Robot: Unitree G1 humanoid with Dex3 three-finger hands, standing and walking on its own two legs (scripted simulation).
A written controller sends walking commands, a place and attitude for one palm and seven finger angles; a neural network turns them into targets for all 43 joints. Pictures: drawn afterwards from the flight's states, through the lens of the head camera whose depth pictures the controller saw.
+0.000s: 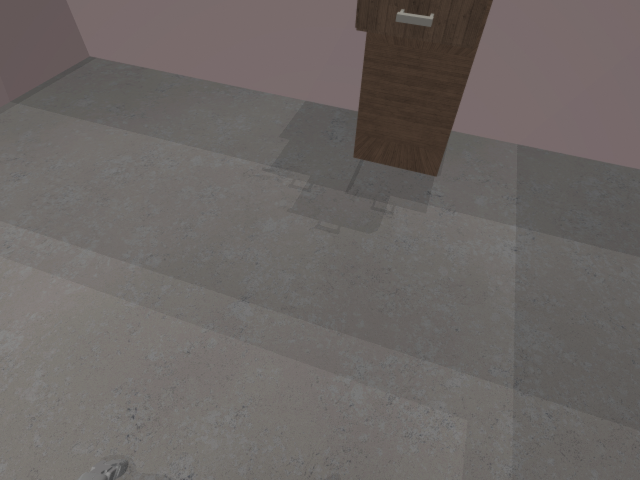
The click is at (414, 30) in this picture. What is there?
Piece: drawer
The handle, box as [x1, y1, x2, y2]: [395, 9, 433, 26]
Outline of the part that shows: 396,15 395,21 427,26 431,25 433,14 431,13 429,16 404,13 404,9 401,9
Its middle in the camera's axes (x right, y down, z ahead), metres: +0.29 -0.67 +1.17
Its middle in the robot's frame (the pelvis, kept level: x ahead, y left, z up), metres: +1.35 -0.22 +0.05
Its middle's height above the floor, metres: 0.82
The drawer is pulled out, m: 0.30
